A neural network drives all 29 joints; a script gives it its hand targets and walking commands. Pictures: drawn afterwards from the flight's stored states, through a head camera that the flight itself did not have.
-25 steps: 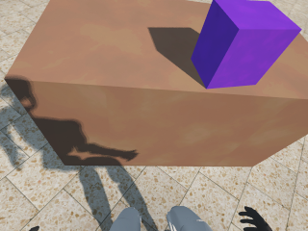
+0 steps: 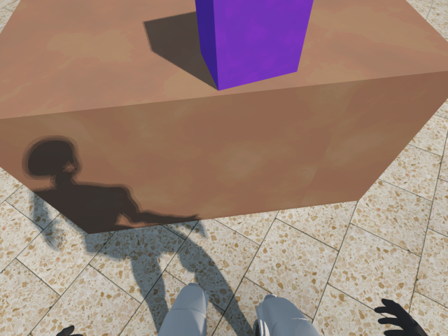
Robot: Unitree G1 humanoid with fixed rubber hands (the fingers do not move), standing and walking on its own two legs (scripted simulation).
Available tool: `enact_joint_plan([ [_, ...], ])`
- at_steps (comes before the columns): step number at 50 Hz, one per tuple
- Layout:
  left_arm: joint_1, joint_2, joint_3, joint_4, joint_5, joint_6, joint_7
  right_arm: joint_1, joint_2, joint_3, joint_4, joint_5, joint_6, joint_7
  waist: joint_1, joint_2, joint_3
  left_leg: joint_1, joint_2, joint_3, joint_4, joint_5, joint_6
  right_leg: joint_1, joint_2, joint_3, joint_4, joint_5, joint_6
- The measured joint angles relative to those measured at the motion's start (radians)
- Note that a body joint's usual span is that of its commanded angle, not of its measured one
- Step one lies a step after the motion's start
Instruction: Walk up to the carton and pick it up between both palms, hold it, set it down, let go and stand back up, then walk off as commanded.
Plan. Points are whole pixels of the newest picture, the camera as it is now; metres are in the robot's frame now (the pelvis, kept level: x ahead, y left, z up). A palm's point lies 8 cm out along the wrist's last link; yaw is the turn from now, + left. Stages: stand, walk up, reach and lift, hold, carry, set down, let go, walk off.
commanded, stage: walk off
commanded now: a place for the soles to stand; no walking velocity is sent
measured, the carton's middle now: (249, 19) +0.74 +0.01 +0.13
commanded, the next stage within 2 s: none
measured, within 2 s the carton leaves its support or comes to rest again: neither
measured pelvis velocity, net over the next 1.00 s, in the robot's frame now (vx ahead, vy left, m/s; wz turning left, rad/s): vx -0.23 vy -0.08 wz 0.02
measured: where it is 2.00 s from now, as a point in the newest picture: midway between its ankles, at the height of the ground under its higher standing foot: outside the picture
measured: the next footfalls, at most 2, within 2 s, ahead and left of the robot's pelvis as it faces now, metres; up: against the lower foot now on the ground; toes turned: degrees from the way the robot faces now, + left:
left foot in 0.56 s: -0.09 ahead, +0.09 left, +0.00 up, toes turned -1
right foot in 1.04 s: -0.16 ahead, -0.22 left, +0.00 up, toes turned +10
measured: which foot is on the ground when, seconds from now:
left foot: up 0.00-0.54, down 0.56-1.00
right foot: down 0.00-0.58, up 0.60-1.00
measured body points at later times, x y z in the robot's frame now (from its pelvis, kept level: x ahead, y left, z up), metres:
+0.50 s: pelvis -0.10 -0.04 +0.00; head -0.04 -0.03 +0.45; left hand -0.06 +0.30 -0.11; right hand +0.08 -0.34 -0.11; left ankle -0.11 +0.10 -0.64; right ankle +0.05 -0.11 -0.69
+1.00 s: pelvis -0.23 -0.08 -0.01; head -0.17 -0.04 +0.43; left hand -0.17 +0.26 -0.14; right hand -0.10 -0.37 -0.11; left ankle -0.13 +0.09 -0.68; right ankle -0.20 -0.22 -0.66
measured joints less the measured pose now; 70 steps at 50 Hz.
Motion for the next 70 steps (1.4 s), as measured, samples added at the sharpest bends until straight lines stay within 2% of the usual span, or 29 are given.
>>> enact_joint_plan([
  [4,0.000,-0.020,0.000,0.000,0.000,-0.001,0.000,0.000,-0.044,0.000,0.000,0.007,-0.003,-0.001,-0.001,0.020,-0.021,0.002,-0.112,-0.001,0.092,0.000,0.000,-0.001,-0.005,-0.004,-0.056,0.052,-0.022],
  [7,0.000,-0.020,0.000,-0.004,0.000,-0.003,0.000,0.002,-0.061,0.001,0.000,0.009,-0.003,-0.001,-0.001,0.028,-0.027,0.017,-0.152,-0.002,0.125,0.000,0.000,-0.001,-0.004,-0.018,-0.084,0.081,-0.037],
  [12,0.000,-0.020,0.000,-0.009,0.000,-0.003,0.000,0.003,-0.065,0.001,0.000,0.009,-0.003,-0.001,-0.001,0.032,-0.021,0.052,-0.159,-0.003,0.127,-0.001,0.000,-0.002,-0.004,-0.050,-0.107,0.116,-0.056],
  [20,0.000,-0.020,0.000,-0.014,0.000,-0.003,0.000,0.004,-0.065,0.001,0.000,0.009,-0.003,-0.001,-0.001,0.033,0.016,0.093,-0.154,-0.003,0.127,-0.001,0.000,-0.012,-0.006,-0.089,-0.125,0.173,-0.058],
  [25,0.000,-0.020,0.000,-0.026,0.000,0.000,0.000,0.019,-0.065,0.001,0.000,0.009,-0.003,-0.001,-0.002,0.033,0.029,0.121,-0.132,-0.003,0.113,-0.001,0.000,-0.034,-0.014,-0.125,-0.132,0.213,-0.048],
  [28,0.000,-0.020,0.000,-0.027,0.000,0.012,0.000,0.034,-0.065,0.001,-0.001,0.009,-0.002,0.006,-0.003,0.034,0.029,0.190,-0.099,-0.005,-0.033,-0.002,0.000,-0.056,-0.017,-0.146,-0.132,0.239,-0.031],
  [30,-0.001,-0.018,0.000,-0.026,0.000,0.026,0.000,0.042,-0.057,0.001,0.000,0.009,-0.002,0.011,-0.001,0.023,0.036,0.216,-0.092,-0.001,-0.093,-0.085,0.031,-0.074,-0.019,-0.147,-0.110,0.205,-0.022],
  [32,0.003,-0.018,0.000,-0.026,0.000,0.049,0.000,0.042,-0.033,0.001,0.000,0.008,-0.002,0.012,-0.003,0.020,0.054,0.217,-0.077,-0.003,-0.084,-0.058,0.038,-0.081,0.027,-0.110,0.006,0.039,-0.007],
  [33,0.005,-0.015,0.000,-0.026,0.000,0.056,0.000,0.042,-0.020,0.001,0.000,0.008,-0.002,0.012,-0.003,0.018,0.055,0.216,-0.066,-0.003,-0.089,-0.039,0.038,-0.085,0.060,-0.076,0.081,0.013,-0.002],
  [35,0.005,-0.011,0.000,-0.027,0.000,0.058,0.000,0.042,-0.001,0.001,0.000,0.007,-0.002,0.012,-0.002,0.011,0.043,0.200,-0.048,-0.002,-0.098,-0.013,0.038,-0.085,0.099,-0.028,0.207,0.014,0.002],
  [39,0.005,-0.004,0.000,-0.028,0.000,0.050,0.000,0.042,0.019,0.001,-0.001,0.007,-0.017,0.012,-0.001,0.006,-0.030,0.097,-0.020,-0.001,-0.099,0.020,0.035,-0.084,0.105,0.012,0.313,-0.010,0.017],
  [47,0.006,0.019,0.000,-0.027,0.000,0.019,0.002,0.042,0.039,0.001,0.000,0.007,-0.040,0.012,-0.001,0.006,-0.047,-0.044,0.036,-0.001,-0.099,0.097,0.017,-0.072,0.085,0.024,0.226,-0.116,0.018],
  [50,0.006,0.020,0.000,-0.028,0.000,0.019,0.002,0.042,0.039,0.001,0.000,0.007,-0.038,0.012,0.000,0.006,-0.044,-0.084,0.051,0.000,-0.099,0.128,0.017,-0.068,0.060,0.001,0.154,-0.102,0.018],
  [52,0.006,0.019,0.000,-0.028,0.000,0.017,0.002,0.041,0.036,0.001,0.000,0.007,-0.028,0.012,0.000,0.006,-0.049,-0.113,0.058,0.000,-0.099,0.150,0.017,-0.041,0.038,-0.012,0.025,-0.036,0.009],
  [53,0.005,0.012,0.000,-0.028,0.000,0.008,0.002,0.036,0.030,0.000,0.000,0.007,-0.021,0.011,-0.002,0.017,-0.032,-0.108,0.056,-0.009,-0.099,0.154,0.017,-0.042,0.042,-0.018,0.026,-0.020,0.008],
  [55,0.004,-0.007,0.000,-0.027,0.000,0.001,0.000,0.038,0.021,0.000,0.001,0.007,0.001,0.007,-0.004,0.019,-0.011,-0.096,-0.001,-0.012,-0.061,0.076,0.017,-0.043,0.023,-0.018,0.050,-0.007,0.008],
  [58,0.005,-0.031,0.000,-0.028,0.000,0.001,0.000,0.039,-0.006,0.000,0.000,0.007,0.009,0.006,-0.004,0.031,-0.013,-0.102,-0.099,-0.012,0.070,0.063,0.017,-0.043,-0.010,-0.016,0.015,0.039,0.008],
  [61,0.005,-0.031,0.000,-0.027,0.000,0.001,0.000,0.039,-0.032,0.000,0.000,0.007,0.008,0.006,-0.005,0.047,-0.019,-0.073,-0.150,-0.013,0.158,0.063,0.017,-0.050,-0.019,-0.017,-0.029,0.095,0.003],
  [65,0.004,-0.030,0.000,-0.034,0.000,0.001,0.000,0.040,-0.059,0.000,0.000,0.007,0.008,0.006,-0.005,0.050,-0.027,-0.008,-0.177,-0.014,0.227,0.063,0.017,-0.081,-0.029,-0.018,-0.054,0.152,0.002],
  [70,-0.001,-0.030,0.000,-0.055,0.000,0.001,0.000,0.054,-0.077,0.001,-0.001,0.007,0.009,0.008,-0.006,0.050,-0.014,0.092,-0.158,-0.015,0.205,0.028,0.017,-0.129,-0.052,-0.036,-0.066,0.216,0.019],
])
